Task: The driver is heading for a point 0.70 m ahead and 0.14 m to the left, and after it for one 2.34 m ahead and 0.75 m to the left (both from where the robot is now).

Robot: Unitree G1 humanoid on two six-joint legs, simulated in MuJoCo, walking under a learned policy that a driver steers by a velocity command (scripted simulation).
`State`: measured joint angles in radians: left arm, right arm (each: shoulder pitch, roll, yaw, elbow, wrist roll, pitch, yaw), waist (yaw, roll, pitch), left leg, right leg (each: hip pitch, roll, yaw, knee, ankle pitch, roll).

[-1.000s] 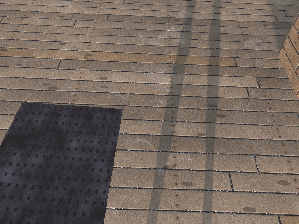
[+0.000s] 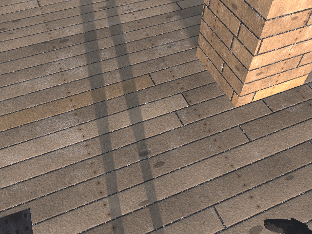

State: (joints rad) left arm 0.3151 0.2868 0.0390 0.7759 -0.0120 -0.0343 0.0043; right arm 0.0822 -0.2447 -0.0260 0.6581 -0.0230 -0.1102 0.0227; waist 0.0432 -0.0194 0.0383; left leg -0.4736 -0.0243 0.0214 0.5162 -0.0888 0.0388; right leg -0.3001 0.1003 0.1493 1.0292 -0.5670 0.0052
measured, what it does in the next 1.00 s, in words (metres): steps on the spot, turning left: right foot, then right foot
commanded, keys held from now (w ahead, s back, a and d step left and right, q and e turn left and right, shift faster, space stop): no key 0.26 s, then q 0.66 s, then no key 0.08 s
